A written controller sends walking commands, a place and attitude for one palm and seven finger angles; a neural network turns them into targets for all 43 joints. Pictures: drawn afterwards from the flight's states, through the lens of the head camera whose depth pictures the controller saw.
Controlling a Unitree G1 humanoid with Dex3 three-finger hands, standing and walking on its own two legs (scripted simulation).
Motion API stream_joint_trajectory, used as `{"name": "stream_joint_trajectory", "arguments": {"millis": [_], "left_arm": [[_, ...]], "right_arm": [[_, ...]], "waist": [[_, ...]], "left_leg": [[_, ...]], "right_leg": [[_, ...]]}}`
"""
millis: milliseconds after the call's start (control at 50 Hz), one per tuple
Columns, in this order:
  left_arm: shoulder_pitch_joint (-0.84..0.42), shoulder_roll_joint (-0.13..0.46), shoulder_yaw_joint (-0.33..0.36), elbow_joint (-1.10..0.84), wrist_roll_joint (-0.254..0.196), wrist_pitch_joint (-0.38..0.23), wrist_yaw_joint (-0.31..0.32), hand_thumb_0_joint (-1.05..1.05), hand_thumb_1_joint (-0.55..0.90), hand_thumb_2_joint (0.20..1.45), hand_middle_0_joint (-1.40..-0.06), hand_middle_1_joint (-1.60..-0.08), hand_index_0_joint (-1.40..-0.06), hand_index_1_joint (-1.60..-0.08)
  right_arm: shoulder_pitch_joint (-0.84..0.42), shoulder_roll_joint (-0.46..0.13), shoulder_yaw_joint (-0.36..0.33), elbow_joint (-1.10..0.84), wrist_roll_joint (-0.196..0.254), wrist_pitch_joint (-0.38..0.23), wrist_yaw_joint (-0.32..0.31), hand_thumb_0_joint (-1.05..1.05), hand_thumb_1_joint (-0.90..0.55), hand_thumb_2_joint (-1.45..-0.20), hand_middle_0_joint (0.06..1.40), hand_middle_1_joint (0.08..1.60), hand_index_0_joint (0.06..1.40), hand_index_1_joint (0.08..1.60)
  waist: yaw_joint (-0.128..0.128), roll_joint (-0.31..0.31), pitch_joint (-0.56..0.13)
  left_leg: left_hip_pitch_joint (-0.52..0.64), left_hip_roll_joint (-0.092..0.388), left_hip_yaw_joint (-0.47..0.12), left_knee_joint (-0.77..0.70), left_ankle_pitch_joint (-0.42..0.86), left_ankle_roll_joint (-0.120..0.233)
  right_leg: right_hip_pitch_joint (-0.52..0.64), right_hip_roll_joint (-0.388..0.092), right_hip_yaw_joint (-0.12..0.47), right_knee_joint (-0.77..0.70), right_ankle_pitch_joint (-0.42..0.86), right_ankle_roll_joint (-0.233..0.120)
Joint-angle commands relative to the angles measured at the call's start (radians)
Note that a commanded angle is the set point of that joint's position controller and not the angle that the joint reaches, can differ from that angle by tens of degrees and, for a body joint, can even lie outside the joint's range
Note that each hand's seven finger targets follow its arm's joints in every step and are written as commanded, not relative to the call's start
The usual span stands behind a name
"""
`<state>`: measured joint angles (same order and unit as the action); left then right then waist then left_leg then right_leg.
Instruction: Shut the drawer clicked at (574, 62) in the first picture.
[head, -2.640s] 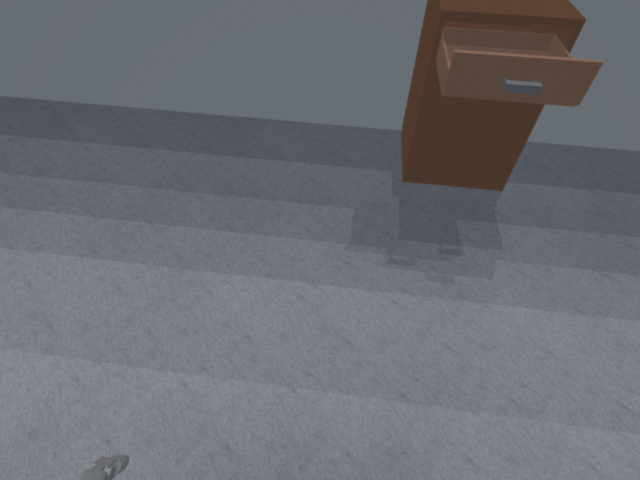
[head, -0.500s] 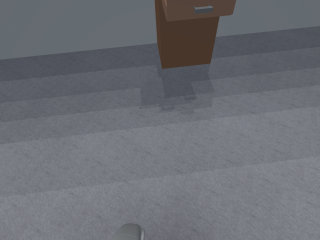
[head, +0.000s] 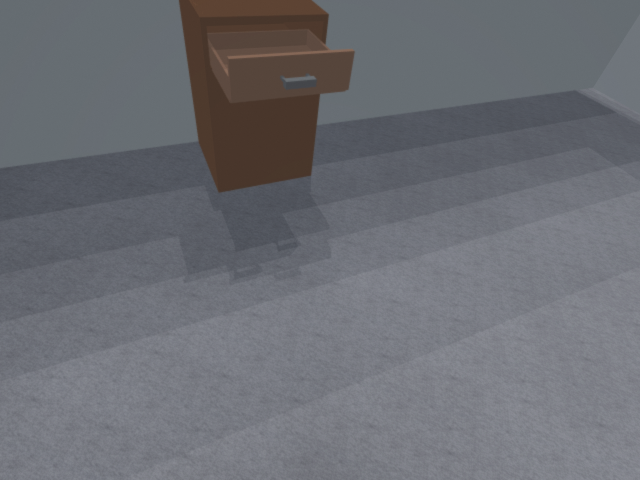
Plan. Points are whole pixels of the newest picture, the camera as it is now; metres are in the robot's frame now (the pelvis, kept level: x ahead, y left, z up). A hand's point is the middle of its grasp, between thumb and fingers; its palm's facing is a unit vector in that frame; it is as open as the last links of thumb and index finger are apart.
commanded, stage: walk to a spot facing it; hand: left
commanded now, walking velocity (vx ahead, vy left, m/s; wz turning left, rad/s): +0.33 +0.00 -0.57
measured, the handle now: (297, 79) +1.31 +0.17 -0.10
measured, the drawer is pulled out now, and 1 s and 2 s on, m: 0.28 0.28 0.28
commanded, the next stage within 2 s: turn to face it in 1.92 s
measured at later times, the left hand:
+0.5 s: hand (282, 358) +0.37 +0.08 -0.20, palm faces -0.35 -0.93 -0.11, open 7.3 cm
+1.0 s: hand (257, 317) +0.45 +0.14 -0.20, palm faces -0.31 -0.94 -0.16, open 7.3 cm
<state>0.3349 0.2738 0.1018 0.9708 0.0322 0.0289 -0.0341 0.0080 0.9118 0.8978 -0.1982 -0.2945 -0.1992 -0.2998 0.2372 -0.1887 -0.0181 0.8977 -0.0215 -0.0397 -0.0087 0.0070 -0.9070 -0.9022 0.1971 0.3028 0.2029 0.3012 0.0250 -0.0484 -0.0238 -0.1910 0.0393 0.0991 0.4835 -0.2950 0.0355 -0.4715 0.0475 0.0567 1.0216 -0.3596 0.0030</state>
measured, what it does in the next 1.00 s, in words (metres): walks ahead, turning right: right foot, then left foot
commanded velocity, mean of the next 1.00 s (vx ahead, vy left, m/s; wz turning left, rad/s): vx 0.36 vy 0.00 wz -0.29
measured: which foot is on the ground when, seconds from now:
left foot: down 0.00-0.46, up 0.48-0.90, down 0.92-1.00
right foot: up 0.00-0.44, down 0.46-0.94, up 0.96-1.00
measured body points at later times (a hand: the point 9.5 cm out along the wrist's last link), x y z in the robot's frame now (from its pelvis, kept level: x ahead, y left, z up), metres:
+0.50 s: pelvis +0.20 -0.03 -0.03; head +0.24 -0.02 +0.42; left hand +0.39 +0.13 -0.18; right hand -0.03 -0.16 -0.15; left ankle +0.01 +0.09 -0.67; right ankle +0.24 -0.10 -0.74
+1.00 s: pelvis +0.43 -0.04 -0.02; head +0.45 -0.02 +0.43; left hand +0.47 +0.19 -0.19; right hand +0.44 -0.30 -0.15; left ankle +0.54 +0.02 -0.74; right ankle +0.26 -0.10 -0.68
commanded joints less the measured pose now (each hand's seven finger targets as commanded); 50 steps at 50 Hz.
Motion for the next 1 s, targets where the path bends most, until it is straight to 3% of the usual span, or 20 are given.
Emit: {"name": "stream_joint_trajectory", "arguments": {"millis": [0,140,280,340,380,400,420,440,460,480,500,540,600,720,820,880,900,920,940,980], "left_arm": [[-0.033,0.016,0.008,-0.086,0.007,-0.017,-0.021,0.0,0.9,0.9,-0.2,-0.3,-0.2,-0.3],[-0.135,-0.019,-0.008,-0.096,0.004,-0.003,-0.015,0.0,0.9,0.9,-0.2,-0.3,-0.2,-0.3],[-0.354,-0.068,-0.043,-0.124,-0.001,-0.024,-0.023,0.0,0.9,0.9,-0.2,-0.3,-0.2,-0.3],[-0.314,-0.059,-0.049,-0.102,-0.002,-0.04,-0.013,0.0,0.9,0.9,-0.2,-0.3,-0.2,-0.3],[-0.175,-0.027,-0.036,-0.057,0.0,-0.053,-0.002,0.0,0.9,0.9,-0.2,-0.3,-0.2,-0.3],[-0.067,0.008,-0.024,-0.022,0.004,-0.065,0.003,0.0,0.9,0.9,-0.2,-0.3,-0.2,-0.3],[0.08,0.076,-0.004,0.024,0.006,-0.074,0.011,0.0,0.9,0.9,-0.2,-0.3,-0.2,-0.3],[0.187,0.168,0.014,0.048,-0.003,-0.081,0.027,0.0,0.9,0.9,-0.2,-0.3,-0.2,-0.3],[0.183,0.204,0.02,0.047,-0.028,-0.071,0.038,0.0,0.9,0.9,-0.2,-0.3,-0.2,-0.3],[0.12,0.183,0.017,0.038,-0.033,-0.063,0.042,0.0,0.9,0.9,-0.2,-0.3,-0.2,-0.3],[0.059,0.137,0.005,0.026,-0.029,-0.074,0.043,0.0,0.9,0.9,-0.2,-0.3,-0.2,-0.3],[-0.043,0.049,-0.021,0.021,-0.026,-0.09,0.05,0.0,0.9,0.9,-0.2,-0.3,-0.2,-0.3],[-0.069,0.016,-0.036,0.028,-0.013,-0.109,0.046,0.0,0.9,0.9,-0.2,-0.3,-0.2,-0.3],[0.004,0.002,-0.041,0.052,-0.015,-0.117,0.041,0.0,0.9,0.9,-0.2,-0.3,-0.2,-0.3],[0.081,0.043,-0.032,0.069,-0.011,-0.11,0.047,0.0,0.9,0.9,-0.2,-0.3,-0.2,-0.3],[0.063,0.056,-0.027,0.071,-0.018,-0.11,0.049,0.0,0.9,0.9,-0.2,-0.3,-0.2,-0.3],[0.081,0.014,-0.029,0.057,-0.028,-0.109,0.043,0.0,0.9,0.9,-0.2,-0.3,-0.2,-0.3],[0.102,-0.029,-0.042,0.04,-0.034,-0.113,0.032,0.0,0.9,0.9,-0.2,-0.3,-0.2,-0.3],[0.034,0.008,-0.038,0.02,-0.024,-0.109,0.038,0.0,0.9,0.9,-0.2,-0.3,-0.2,-0.3],[-0.028,-0.018,-0.029,0.037,-0.014,-0.094,0.028,0.0,0.9,0.9,-0.2,-0.3,-0.2,-0.3]], "right_arm": [[0.058,-0.14,-0.036,-0.02,0.007,-0.041,-0.021,0.0,-0.9,-0.9,0.2,0.3,0.2,0.3],[0.256,-0.082,-0.02,0.08,0.012,-0.059,-0.035,0.0,-0.9,-0.9,0.2,0.3,0.2,0.3],[0.405,-0.075,-0.016,0.172,-0.01,-0.054,-0.04,0.0,-0.9,-0.9,0.2,0.3,0.2,0.3],[0.412,-0.105,-0.027,0.196,-0.007,-0.043,-0.036,0.0,-0.9,-0.9,0.2,0.3,0.2,0.3],[0.381,-0.135,-0.035,0.188,0.002,-0.041,-0.035,0.0,-0.9,-0.9,0.2,0.3,0.2,0.3],[0.352,-0.14,-0.037,0.177,0.008,-0.04,-0.032,0.0,-0.9,-0.9,0.2,0.3,0.2,0.3],[0.313,-0.123,-0.033,0.161,0.021,-0.04,-0.02,0.0,-0.9,-0.9,0.2,0.3,0.2,0.3],[0.321,-0.047,-0.022,0.125,0.036,-0.044,-0.017,0.0,-0.9,-0.9,0.2,0.3,0.2,0.3],[0.228,-0.056,-0.03,0.086,0.035,-0.048,-0.026,0.0,-0.9,-0.9,0.2,0.3,0.2,0.3],[0.173,-0.051,-0.038,0.07,0.026,-0.047,-0.024,0.0,-0.9,-0.9,0.2,0.3,0.2,0.3],[0.182,-0.045,-0.037,0.073,0.015,-0.04,-0.017,0.0,-0.9,-0.9,0.2,0.3,0.2,0.3],[0.175,-0.028,-0.038,0.102,0.001,-0.013,-0.013,0.0,-0.9,-0.9,0.2,0.3,0.2,0.3],[0.251,0.016,-0.032,0.124,-0.004,0.016,-0.006,0.0,-0.9,-0.9,0.2,0.3,0.2,0.3],[0.034,-0.003,-0.034,0.052,-0.005,0.005,0.025,0.0,-0.9,-0.9,0.2,0.3,0.2,0.3],[-0.125,-0.033,-0.034,0.001,-0.005,-0.017,0.038,0.0,-0.9,-0.9,0.2,0.3,0.2,0.3],[0.091,-0.095,-0.054,0.07,-0.014,-0.034,0.02,0.0,-0.9,-0.9,0.2,0.3,0.2,0.3],[0.247,-0.195,-0.077,0.108,-0.025,-0.042,0.008,0.0,-0.9,-0.9,0.2,0.3,0.2,0.3],[0.336,-0.283,-0.096,0.131,-0.023,-0.037,0.005,0.0,-0.9,-0.9,0.2,0.3,0.2,0.3],[0.318,-0.258,-0.084,0.126,-0.008,-0.024,0.001,0.0,-0.9,-0.9,0.2,0.3,0.2,0.3],[0.15,-0.142,-0.06,0.099,-0.007,-0.031,-0.003,0.0,-0.9,-0.9,0.2,0.3,0.2,0.3]], "waist": [[0.007,0.195,0.15],[-0.031,0.162,0.15],[-0.101,0.175,0.185],[-0.072,0.224,0.113],[-0.004,0.255,0.028],[0.051,0.251,-0.029],[0.126,0.185,-0.115],[0.138,-0.033,-0.24],[0.137,-0.015,-0.247],[0.104,0.064,-0.079],[0.065,0.015,-0.051],[-0.016,0.123,0.073],[-0.089,0.038,0.108],[-0.039,-0.11,0.147],[0.016,-0.079,0.133],[-0.094,0.019,-0.003],[-0.147,0.194,-0.131],[-0.149,0.406,-0.193],[-0.151,0.292,-0.125],[-0.097,0.191,0.062]], "left_leg": [[0.014,0.237,-0.162,-0.341,-0.059,-0.04],[0.184,0.246,-0.022,-0.265,0.43,-0.063],[0.359,0.265,0.075,-0.221,0.723,0.017],[0.375,0.259,0.16,-0.062,1.146,0.009],[0.343,0.267,0.183,0.103,1.288,-0.006],[0.237,0.26,0.186,0.265,1.181,-0.017],[-0.009,0.248,0.192,0.508,0.846,-0.033],[-0.35,0.074,0.164,0.865,-0.166,-0.078],[-0.458,0.038,0.004,1.04,-0.306,-0.061],[-0.512,0.081,-0.052,1.043,-0.204,-0.047],[-0.498,0.116,-0.073,1.007,-0.117,-0.062],[-0.387,0.16,-0.087,0.874,-0.05,-0.063],[-0.328,0.153,-0.048,0.73,-0.002,-0.084],[-0.348,0.132,-0.005,0.393,0.153,-0.093],[-0.31,0.079,0.03,0.186,0.099,-0.065],[0.059,0.027,0.058,0.017,0.142,-0.032],[0.328,0.221,-0.18,-0.024,0.186,0.031],[0.474,0.468,-0.48,-0.138,0.225,0.131],[0.38,0.475,-0.505,-0.194,0.119,0.147],[0.122,0.411,-0.345,-0.275,-0.074,0.103]], "right_leg": [[-0.243,-0.083,-0.008,0.215,0.184,0.024],[-0.375,-0.1,-0.048,0.233,0.258,0.031],[-0.345,-0.087,-0.199,-0.131,0.182,-0.012],[-0.123,0.004,-0.295,-0.316,0.092,-0.064],[0.078,0.04,-0.3,-0.39,0.101,-0.1],[0.283,0.032,-0.28,-0.467,0.151,-0.12],[0.596,-0.092,-0.147,-0.495,0.267,-0.172],[0.861,-0.418,0.343,-0.524,0.452,-0.321],[0.839,-0.495,0.509,-0.628,0.52,-0.389],[0.708,-0.478,0.379,-0.667,0.528,-0.372],[0.586,-0.432,0.339,-0.695,0.457,-0.317],[0.291,-0.358,0.186,-0.761,0.389,-0.243],[0.152,-0.268,0.028,-0.787,0.445,-0.2],[0.187,-0.209,0.012,-0.792,0.388,-0.182],[0.361,-0.249,0.065,-0.731,0.466,-0.166],[0.324,-0.198,0.0,-0.406,0.67,-0.12],[0.137,-0.109,-0.059,-0.146,0.436,-0.069],[-0.083,-0.006,-0.123,0.168,-0.176,-0.04],[-0.122,-0.054,-0.044,0.267,-0.191,-0.057],[-0.169,-0.133,-0.037,0.304,-0.039,-0.048]]}}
